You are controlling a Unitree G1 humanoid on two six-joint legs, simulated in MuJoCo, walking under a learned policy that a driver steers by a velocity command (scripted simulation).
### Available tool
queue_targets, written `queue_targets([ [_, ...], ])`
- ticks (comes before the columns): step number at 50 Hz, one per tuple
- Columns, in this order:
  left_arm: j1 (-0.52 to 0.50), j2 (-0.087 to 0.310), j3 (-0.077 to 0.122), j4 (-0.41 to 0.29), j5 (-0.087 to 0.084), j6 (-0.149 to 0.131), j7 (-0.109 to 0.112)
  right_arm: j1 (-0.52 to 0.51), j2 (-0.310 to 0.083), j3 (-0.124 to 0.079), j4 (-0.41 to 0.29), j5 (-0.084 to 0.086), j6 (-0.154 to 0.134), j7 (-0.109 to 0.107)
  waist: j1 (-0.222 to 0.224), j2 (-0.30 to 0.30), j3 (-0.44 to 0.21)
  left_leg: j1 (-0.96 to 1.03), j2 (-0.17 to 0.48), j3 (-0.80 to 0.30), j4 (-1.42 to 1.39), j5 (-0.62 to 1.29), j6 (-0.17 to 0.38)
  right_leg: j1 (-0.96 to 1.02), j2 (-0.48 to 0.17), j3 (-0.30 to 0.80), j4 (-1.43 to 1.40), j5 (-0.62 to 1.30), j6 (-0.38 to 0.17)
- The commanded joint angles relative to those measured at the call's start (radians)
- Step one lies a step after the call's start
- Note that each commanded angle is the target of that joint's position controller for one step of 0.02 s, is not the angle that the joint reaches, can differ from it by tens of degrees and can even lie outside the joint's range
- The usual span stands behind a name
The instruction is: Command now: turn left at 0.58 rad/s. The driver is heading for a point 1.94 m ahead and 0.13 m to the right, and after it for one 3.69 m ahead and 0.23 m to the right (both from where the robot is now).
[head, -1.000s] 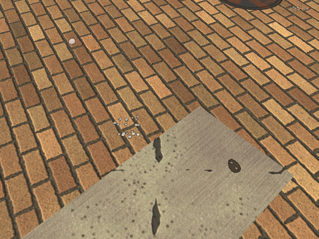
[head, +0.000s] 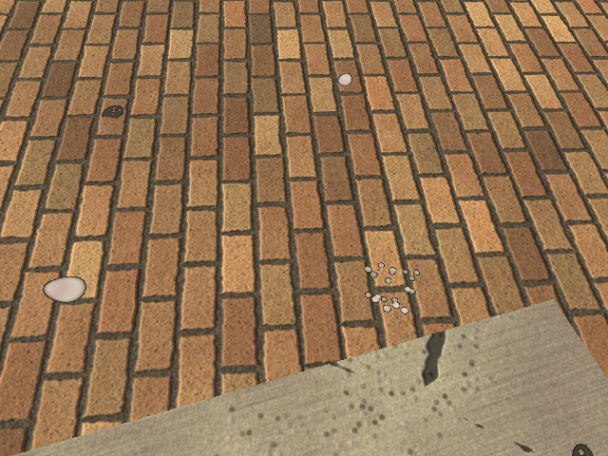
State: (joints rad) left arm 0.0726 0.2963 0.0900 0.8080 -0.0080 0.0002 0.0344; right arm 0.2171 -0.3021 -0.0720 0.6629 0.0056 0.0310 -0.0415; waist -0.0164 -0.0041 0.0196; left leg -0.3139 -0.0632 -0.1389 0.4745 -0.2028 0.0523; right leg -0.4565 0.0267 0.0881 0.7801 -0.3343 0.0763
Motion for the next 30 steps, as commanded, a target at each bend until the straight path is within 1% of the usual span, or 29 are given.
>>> queue_targets([
  [1,-0.031,0.085,0.014,-0.070,-0.006,-0.027,-0.013,-0.007,-0.181,-0.053,-0.077,0.002,0.000,0.003,-0.010,0.173,-0.112,0.167,0.243,-0.317,-0.092,0.292,0.177,0.000,0.016,0.002,-0.096,-0.029,-0.004],
  [3,0.005,0.095,0.015,-0.063,-0.008,-0.035,-0.023,-0.034,-0.175,-0.051,-0.088,0.009,0.005,0.006,0.004,0.175,-0.130,0.189,0.236,-0.343,-0.059,0.356,0.165,0.054,0.015,-0.002,-0.192,-0.008,-0.017],
  [4,0.037,0.095,0.015,-0.053,-0.006,-0.039,-0.028,-0.052,-0.167,-0.047,-0.093,0.015,0.008,0.004,0.023,0.169,-0.139,0.183,0.217,-0.334,-0.032,0.363,0.144,0.115,0.011,-0.015,-0.291,0.063,-0.030],
  [5,0.069,0.100,0.017,-0.043,-0.001,-0.042,-0.033,-0.060,-0.157,-0.042,-0.096,0.021,0.011,0.001,0.041,0.155,-0.140,0.149,0.187,-0.314,-0.006,0.310,0.108,0.204,-0.006,-0.026,-0.414,0.195,-0.048],
  [6,0.083,0.138,0.025,-0.043,0.012,-0.041,-0.032,-0.030,-0.125,-0.033,-0.095,0.012,0.011,-0.001,0.027,0.089,-0.152,0.065,0.138,-0.269,0.058,0.151,0.059,0.315,-0.109,0.048,-0.442,0.295,-0.087],
  [7,0.058,0.200,0.032,-0.061,0.029,-0.032,-0.025,0.033,-0.066,-0.015,-0.095,-0.010,0.007,0.004,-0.032,-0.160,-0.153,-0.077,-0.006,-0.115,0.257,-0.227,-0.001,0.403,-0.302,0.246,-0.446,0.534,-0.182],
  [8,0.064,0.196,0.029,-0.057,0.052,-0.031,-0.029,0.002,-0.128,-0.035,-0.121,-0.007,-0.004,0.004,-0.013,-0.285,-0.108,-0.215,-0.067,-0.033,0.433,-0.477,-0.051,0.342,-0.426,0.421,-0.468,0.605,-0.359],
  [9,0.038,0.163,0.020,-0.076,0.041,-0.036,-0.029,0.012,-0.196,-0.055,-0.096,-0.008,-0.009,0.003,-0.002,-0.180,-0.091,-0.230,-0.026,-0.059,0.598,-0.442,-0.079,0.325,-0.416,0.385,-0.469,0.560,-0.386],
  [10,0.006,0.136,0.013,-0.078,0.027,-0.035,-0.025,0.013,-0.200,-0.063,-0.077,-0.001,-0.006,0.004,-0.014,-0.133,-0.078,-0.243,-0.022,-0.061,0.659,-0.377,-0.095,0.323,-0.352,0.296,-0.450,0.523,-0.341],
  [11,-0.014,0.117,0.006,-0.082,0.013,-0.034,-0.024,0.022,-0.171,-0.058,-0.057,-0.001,0.004,0.001,-0.019,-0.115,-0.067,-0.246,-0.018,-0.060,0.678,-0.337,-0.114,0.325,-0.299,0.228,-0.438,0.490,-0.303],
  [12,-0.017,0.107,-0.001,-0.078,0.004,-0.033,-0.022,0.019,-0.146,-0.051,-0.055,-0.003,0.010,0.000,-0.013,-0.119,-0.057,-0.251,-0.014,-0.063,0.684,-0.299,-0.130,0.327,-0.285,0.203,-0.432,0.511,-0.298],
  [13,-0.009,0.101,-0.006,-0.071,0.005,-0.028,-0.019,0.013,-0.113,-0.040,-0.055,0.000,0.012,0.003,-0.012,-0.120,-0.058,-0.219,-0.011,-0.041,0.650,-0.275,-0.140,0.315,-0.258,0.158,-0.432,0.533,-0.295],
  [15,0.004,0.092,-0.011,-0.058,0.011,-0.020,-0.016,-0.017,-0.071,-0.020,-0.066,0.002,0.009,0.007,0.002,-0.150,-0.075,-0.162,0.022,0.022,0.485,-0.249,-0.151,0.339,-0.224,0.103,-0.425,0.539,-0.286],
  [16,0.004,0.098,-0.011,-0.056,0.012,-0.015,-0.015,-0.035,-0.051,-0.009,-0.070,-0.001,0.007,0.010,0.013,-0.166,-0.084,-0.108,0.045,0.057,0.386,-0.249,-0.153,0.337,-0.214,0.084,-0.418,0.542,-0.281],
  [17,0.019,0.111,-0.008,-0.051,0.013,-0.009,-0.015,-0.056,-0.038,-0.001,-0.075,-0.002,0.005,0.012,0.032,-0.183,-0.086,-0.057,0.056,0.087,0.299,-0.256,-0.152,0.331,-0.215,0.082,-0.415,0.547,-0.283],
  [18,0.040,0.129,-0.005,-0.044,0.012,-0.004,-0.016,-0.064,-0.047,-0.002,-0.075,0.004,0.003,0.013,0.047,-0.194,-0.088,-0.022,0.055,0.106,0.231,-0.244,-0.151,0.333,-0.225,0.095,-0.410,0.552,-0.289],
  [19,0.053,0.141,-0.004,-0.038,0.008,-0.001,-0.018,-0.052,-0.062,-0.007,-0.066,0.008,0.003,0.013,0.047,-0.191,-0.089,0.015,0.051,0.119,0.152,-0.199,-0.146,0.336,-0.231,0.106,-0.400,0.546,-0.289],
  [20,0.046,0.140,-0.008,-0.035,0.001,0.000,-0.019,-0.020,-0.066,-0.010,-0.049,0.008,0.002,0.013,0.027,-0.179,-0.085,0.073,0.046,0.132,0.029,-0.100,-0.132,0.321,-0.225,0.104,-0.384,0.530,-0.278],
  [21,0.056,0.128,-0.014,-0.027,-0.007,-0.002,-0.021,0.005,-0.068,-0.011,-0.032,0.003,0.001,0.014,0.011,-0.162,-0.074,0.145,0.040,0.138,-0.118,0.020,-0.110,0.295,-0.212,0.098,-0.376,0.496,-0.251],
  [22,0.091,0.111,-0.022,-0.015,-0.006,-0.012,-0.025,0.002,-0.096,-0.013,-0.035,-0.007,0.001,0.011,0.019,-0.127,-0.081,0.240,0.077,0.080,-0.152,0.127,-0.081,0.240,-0.199,0.095,-0.374,0.424,-0.197],
  [23,0.101,0.083,-0.034,-0.019,0.021,-0.027,-0.033,0.018,-0.151,-0.021,-0.045,-0.016,0.002,0.002,0.037,-0.010,-0.121,0.336,0.190,-0.035,-0.104,0.373,-0.043,0.172,-0.150,0.038,-0.307,0.314,-0.132],
  [24,0.137,0.037,-0.044,-0.012,0.026,-0.037,-0.037,-0.021,-0.151,-0.018,-0.028,-0.026,0.003,0.009,0.094,0.166,-0.129,0.231,0.223,-0.050,-0.059,0.302,0.026,0.218,-0.078,-0.045,-0.340,0.112,-0.076],
  [25,0.082,0.077,-0.041,-0.004,0.033,-0.036,-0.035,-0.052,-0.085,-0.005,-0.047,-0.026,-0.005,0.024,0.050,0.121,-0.101,0.169,0.190,-0.041,-0.075,0.150,0.037,0.261,-0.073,-0.052,-0.332,0.122,-0.040],
  [26,0.050,0.090,-0.036,0.000,0.028,-0.033,-0.035,-0.043,-0.065,0.001,-0.036,-0.033,-0.013,0.030,0.035,0.099,-0.071,0.145,0.163,-0.026,-0.082,0.071,0.017,0.257,-0.065,-0.058,-0.326,0.147,-0.031],
  [27,0.044,0.085,-0.036,0.008,0.022,-0.027,-0.029,-0.036,-0.081,-0.001,-0.030,-0.035,-0.019,0.031,0.031,0.091,-0.049,0.123,0.144,-0.013,-0.084,0.046,0.001,0.257,-0.065,-0.061,-0.316,0.162,-0.034],
  [28,0.051,0.088,-0.036,0.013,0.021,-0.019,-0.025,-0.034,-0.082,0.000,-0.025,-0.030,-0.027,0.032,0.031,0.098,-0.022,0.104,0.143,-0.015,-0.087,0.052,-0.005,0.248,-0.066,-0.056,-0.317,0.180,-0.037],
  [30,0.063,0.083,-0.036,0.029,0.018,-0.015,-0.020,-0.014,-0.069,0.006,-0.013,-0.027,-0.037,0.028,0.034,0.096,-0.008,0.088,0.137,-0.008,-0.081,0.063,-0.012,0.254,-0.071,-0.051,-0.322,0.192,-0.042],
])
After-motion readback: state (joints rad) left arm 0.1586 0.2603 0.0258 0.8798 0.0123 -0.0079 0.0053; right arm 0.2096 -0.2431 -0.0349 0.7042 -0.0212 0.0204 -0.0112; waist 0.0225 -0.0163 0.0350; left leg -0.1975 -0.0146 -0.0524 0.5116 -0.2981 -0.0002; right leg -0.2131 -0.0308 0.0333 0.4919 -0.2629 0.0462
